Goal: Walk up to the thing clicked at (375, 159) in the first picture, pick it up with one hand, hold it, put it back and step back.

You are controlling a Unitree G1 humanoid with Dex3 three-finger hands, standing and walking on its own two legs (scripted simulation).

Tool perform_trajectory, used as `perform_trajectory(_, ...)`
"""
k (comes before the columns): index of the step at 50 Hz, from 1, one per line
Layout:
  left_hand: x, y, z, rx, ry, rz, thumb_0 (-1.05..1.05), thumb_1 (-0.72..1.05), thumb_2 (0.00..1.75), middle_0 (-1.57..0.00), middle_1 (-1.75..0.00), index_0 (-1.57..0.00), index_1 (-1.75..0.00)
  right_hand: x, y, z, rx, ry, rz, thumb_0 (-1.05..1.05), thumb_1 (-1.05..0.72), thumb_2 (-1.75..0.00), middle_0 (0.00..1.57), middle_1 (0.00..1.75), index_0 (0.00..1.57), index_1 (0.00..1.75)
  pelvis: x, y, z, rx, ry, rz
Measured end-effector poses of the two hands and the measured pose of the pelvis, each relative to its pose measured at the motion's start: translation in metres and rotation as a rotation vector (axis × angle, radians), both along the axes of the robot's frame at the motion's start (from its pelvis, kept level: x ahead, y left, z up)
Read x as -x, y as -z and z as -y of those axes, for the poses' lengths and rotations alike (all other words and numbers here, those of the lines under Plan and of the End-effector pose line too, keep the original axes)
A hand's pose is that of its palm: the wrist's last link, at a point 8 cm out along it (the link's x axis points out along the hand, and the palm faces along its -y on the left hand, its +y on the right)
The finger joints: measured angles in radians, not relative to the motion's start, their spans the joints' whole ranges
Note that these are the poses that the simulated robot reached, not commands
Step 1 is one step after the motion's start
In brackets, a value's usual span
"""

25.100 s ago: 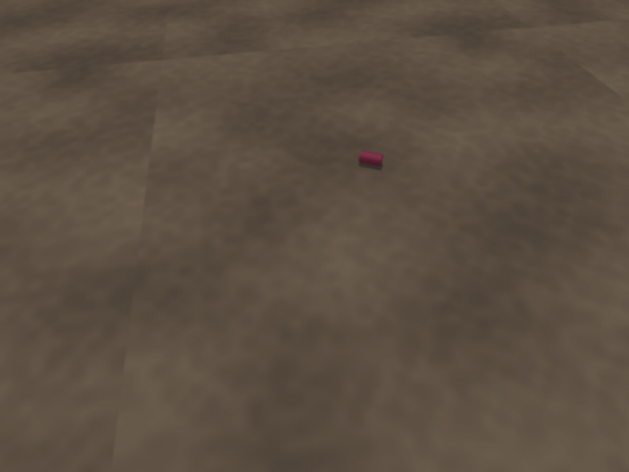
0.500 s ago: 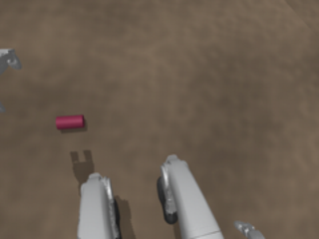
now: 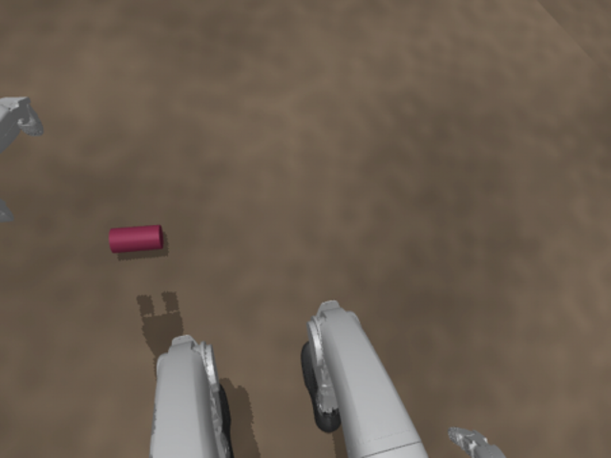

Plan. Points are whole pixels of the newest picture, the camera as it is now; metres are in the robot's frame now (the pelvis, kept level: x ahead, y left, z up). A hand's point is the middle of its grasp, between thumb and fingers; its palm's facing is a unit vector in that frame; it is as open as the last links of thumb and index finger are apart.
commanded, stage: withdraw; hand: left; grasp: from above
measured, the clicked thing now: (137, 238) +0.54 +0.24 -0.52
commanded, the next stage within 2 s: approach in 0.20 s
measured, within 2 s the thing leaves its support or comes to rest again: neither
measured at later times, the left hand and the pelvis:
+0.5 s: hand (98, 225) +0.50 +0.25 -0.28, palm faces -0.45 +0.00 -0.89, open 14.1 cm; pelvis -0.02 -0.01 -0.13, yaw +0 degrees
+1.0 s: hand (141, 243) +0.50 +0.21 -0.44, palm faces -0.44 -0.02 -0.90, open 14.3 cm; pelvis -0.02 -0.01 -0.22, yaw -4 degrees
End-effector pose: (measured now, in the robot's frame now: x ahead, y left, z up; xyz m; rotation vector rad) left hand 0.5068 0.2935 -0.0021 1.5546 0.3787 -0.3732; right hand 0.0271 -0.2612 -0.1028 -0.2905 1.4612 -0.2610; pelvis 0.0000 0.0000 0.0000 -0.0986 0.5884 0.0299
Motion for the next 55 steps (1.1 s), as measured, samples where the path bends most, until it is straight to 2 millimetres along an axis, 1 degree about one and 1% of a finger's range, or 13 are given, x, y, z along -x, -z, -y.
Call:
perform_trajectory(5, 0.007, 0.015, 0.001, 0.000, -0.005, -0.023, 0.00, -0.31, 0.77, -0.23, -0.95, -0.27, -0.91, -0.001, 0.002, 0.001, 0.001, -0.004, 0.004, 0.00, -0.92, -0.91, 0.20, 0.30, 0.20, 0.30, 0.000, 0.002, 0.000, -0.002, 0.000, -0.002)
perform_trajectory(8, 0.013, 0.035, 0.003, 0.003, -0.020, -0.035, 0.00, -0.36, 0.83, -0.21, -0.96, -0.23, -0.93, -0.002, 0.007, 0.002, 0.002, -0.018, 0.004, 0.00, -0.92, -0.90, 0.20, 0.30, 0.20, 0.30, 0.000, 0.009, 0.001, -0.005, 0.000, -0.012)
perform_trajectory(11, 0.016, 0.062, 0.008, 0.001, -0.034, -0.030, 0.00, -0.41, 0.88, -0.18, -0.97, -0.20, -0.95, -0.002, 0.017, 0.005, 0.004, -0.041, -0.001, 0.00, -0.91, -0.90, 0.20, 0.30, 0.20, 0.30, 0.001, 0.021, 0.002, -0.005, -0.003, -0.029)
perform_trajectory(14, 0.016, 0.096, 0.016, 0.000, -0.043, -0.023, 0.00, -0.45, 0.92, -0.16, -0.98, -0.17, -0.97, -0.001, 0.032, 0.010, 0.011, -0.063, -0.009, 0.00, -0.91, -0.90, 0.20, 0.30, 0.20, 0.30, 0.004, 0.039, 0.004, -0.004, -0.004, -0.050)
perform_trajectory(18, 0.012, 0.147, 0.030, -0.003, -0.041, -0.014, 0.00, -0.51, 0.95, -0.13, -1.00, -0.14, -1.00, 0.003, 0.059, 0.018, 0.024, -0.080, -0.023, 0.00, -0.91, -0.90, 0.20, 0.30, 0.20, 0.30, 0.010, 0.071, 0.007, 0.000, -0.002, -0.082)
perform_trajectory(26, -0.001, 0.234, 0.046, -0.005, -0.033, 0.001, 0.00, -0.54, 0.92, -0.12, -1.04, -0.13, -1.02, 0.026, 0.121, 0.021, 0.020, -0.065, -0.076, 0.00, -0.92, -0.90, 0.20, 0.30, 0.20, 0.30, 0.021, 0.137, 0.010, 0.008, -0.002, -0.098)
perform_trajectory(33, -0.006, 0.289, 0.054, -0.003, 0.018, -0.065, 0.00, -0.51, 0.91, -0.12, -1.05, -0.14, -1.03, 0.045, 0.164, 0.011, -0.017, -0.056, -0.134, 0.00, -0.92, -0.90, 0.20, 0.30, 0.20, 0.30, 0.023, 0.178, 0.011, 0.019, 0.001, -0.079)
perform_trajectory(37, -0.003, 0.319, 0.062, 0.026, 0.044, -0.099, 0.00, -0.50, 0.92, -0.11, -1.05, -0.13, -1.03, 0.048, 0.176, 0.005, -0.030, -0.073, -0.148, 0.00, -0.92, -0.90, 0.20, 0.30, 0.20, 0.30, 0.022, 0.195, 0.011, 0.032, 0.005, -0.062)
perform_trajectory(41, 0.002, 0.348, 0.072, 0.065, 0.073, -0.102, 0.00, -0.50, 0.94, -0.10, -1.04, -0.12, -1.02, 0.048, 0.182, 0.002, -0.031, -0.102, -0.152, 0.00, -0.91, -0.90, 0.20, 0.30, 0.20, 0.30, 0.020, 0.207, 0.011, 0.048, 0.009, -0.047)
perform_trajectory(45, 0.004, 0.370, 0.080, 0.091, 0.100, -0.063, 0.00, -0.51, 0.96, -0.09, -1.01, -0.10, -1.00, 0.048, 0.182, 0.003, -0.017, -0.129, -0.155, 0.00, -0.91, -0.90, 0.20, 0.30, 0.20, 0.30, 0.018, 0.216, 0.011, 0.057, 0.014, -0.034)
perform_trajectory(48, 0.002, 0.378, 0.080, 0.090, 0.094, -0.016, 0.00, -0.52, 0.98, -0.09, -0.98, -0.09, -0.98, 0.049, 0.180, 0.005, 0.001, -0.141, -0.154, 0.00, -0.90, -0.89, 0.20, 0.30, 0.20, 0.30, 0.018, 0.222, 0.011, 0.059, 0.018, -0.024)
perform_trajectory(51, -0.005, 0.379, 0.076, 0.072, 0.064, 0.042, 0.00, -0.54, 0.99, -0.09, -0.95, -0.08, -0.96, 0.050, 0.179, 0.009, 0.017, -0.146, -0.151, 0.00, -0.90, -0.89, 0.20, 0.30, 0.20, 0.30, 0.017, 0.226, 0.011, 0.062, 0.022, -0.018)
perform_trajectory(55, -0.018, 0.369, 0.064, 0.021, 0.011, 0.106, 0.00, -0.56, 1.01, -0.09, -0.92, -0.07, -0.94, 0.052, 0.179, 0.012, 0.026, -0.140, -0.138, 0.00, -0.90, -0.89, 0.20, 0.30, 0.20, 0.30, 0.016, 0.231, 0.010, 0.067, 0.026, -0.015)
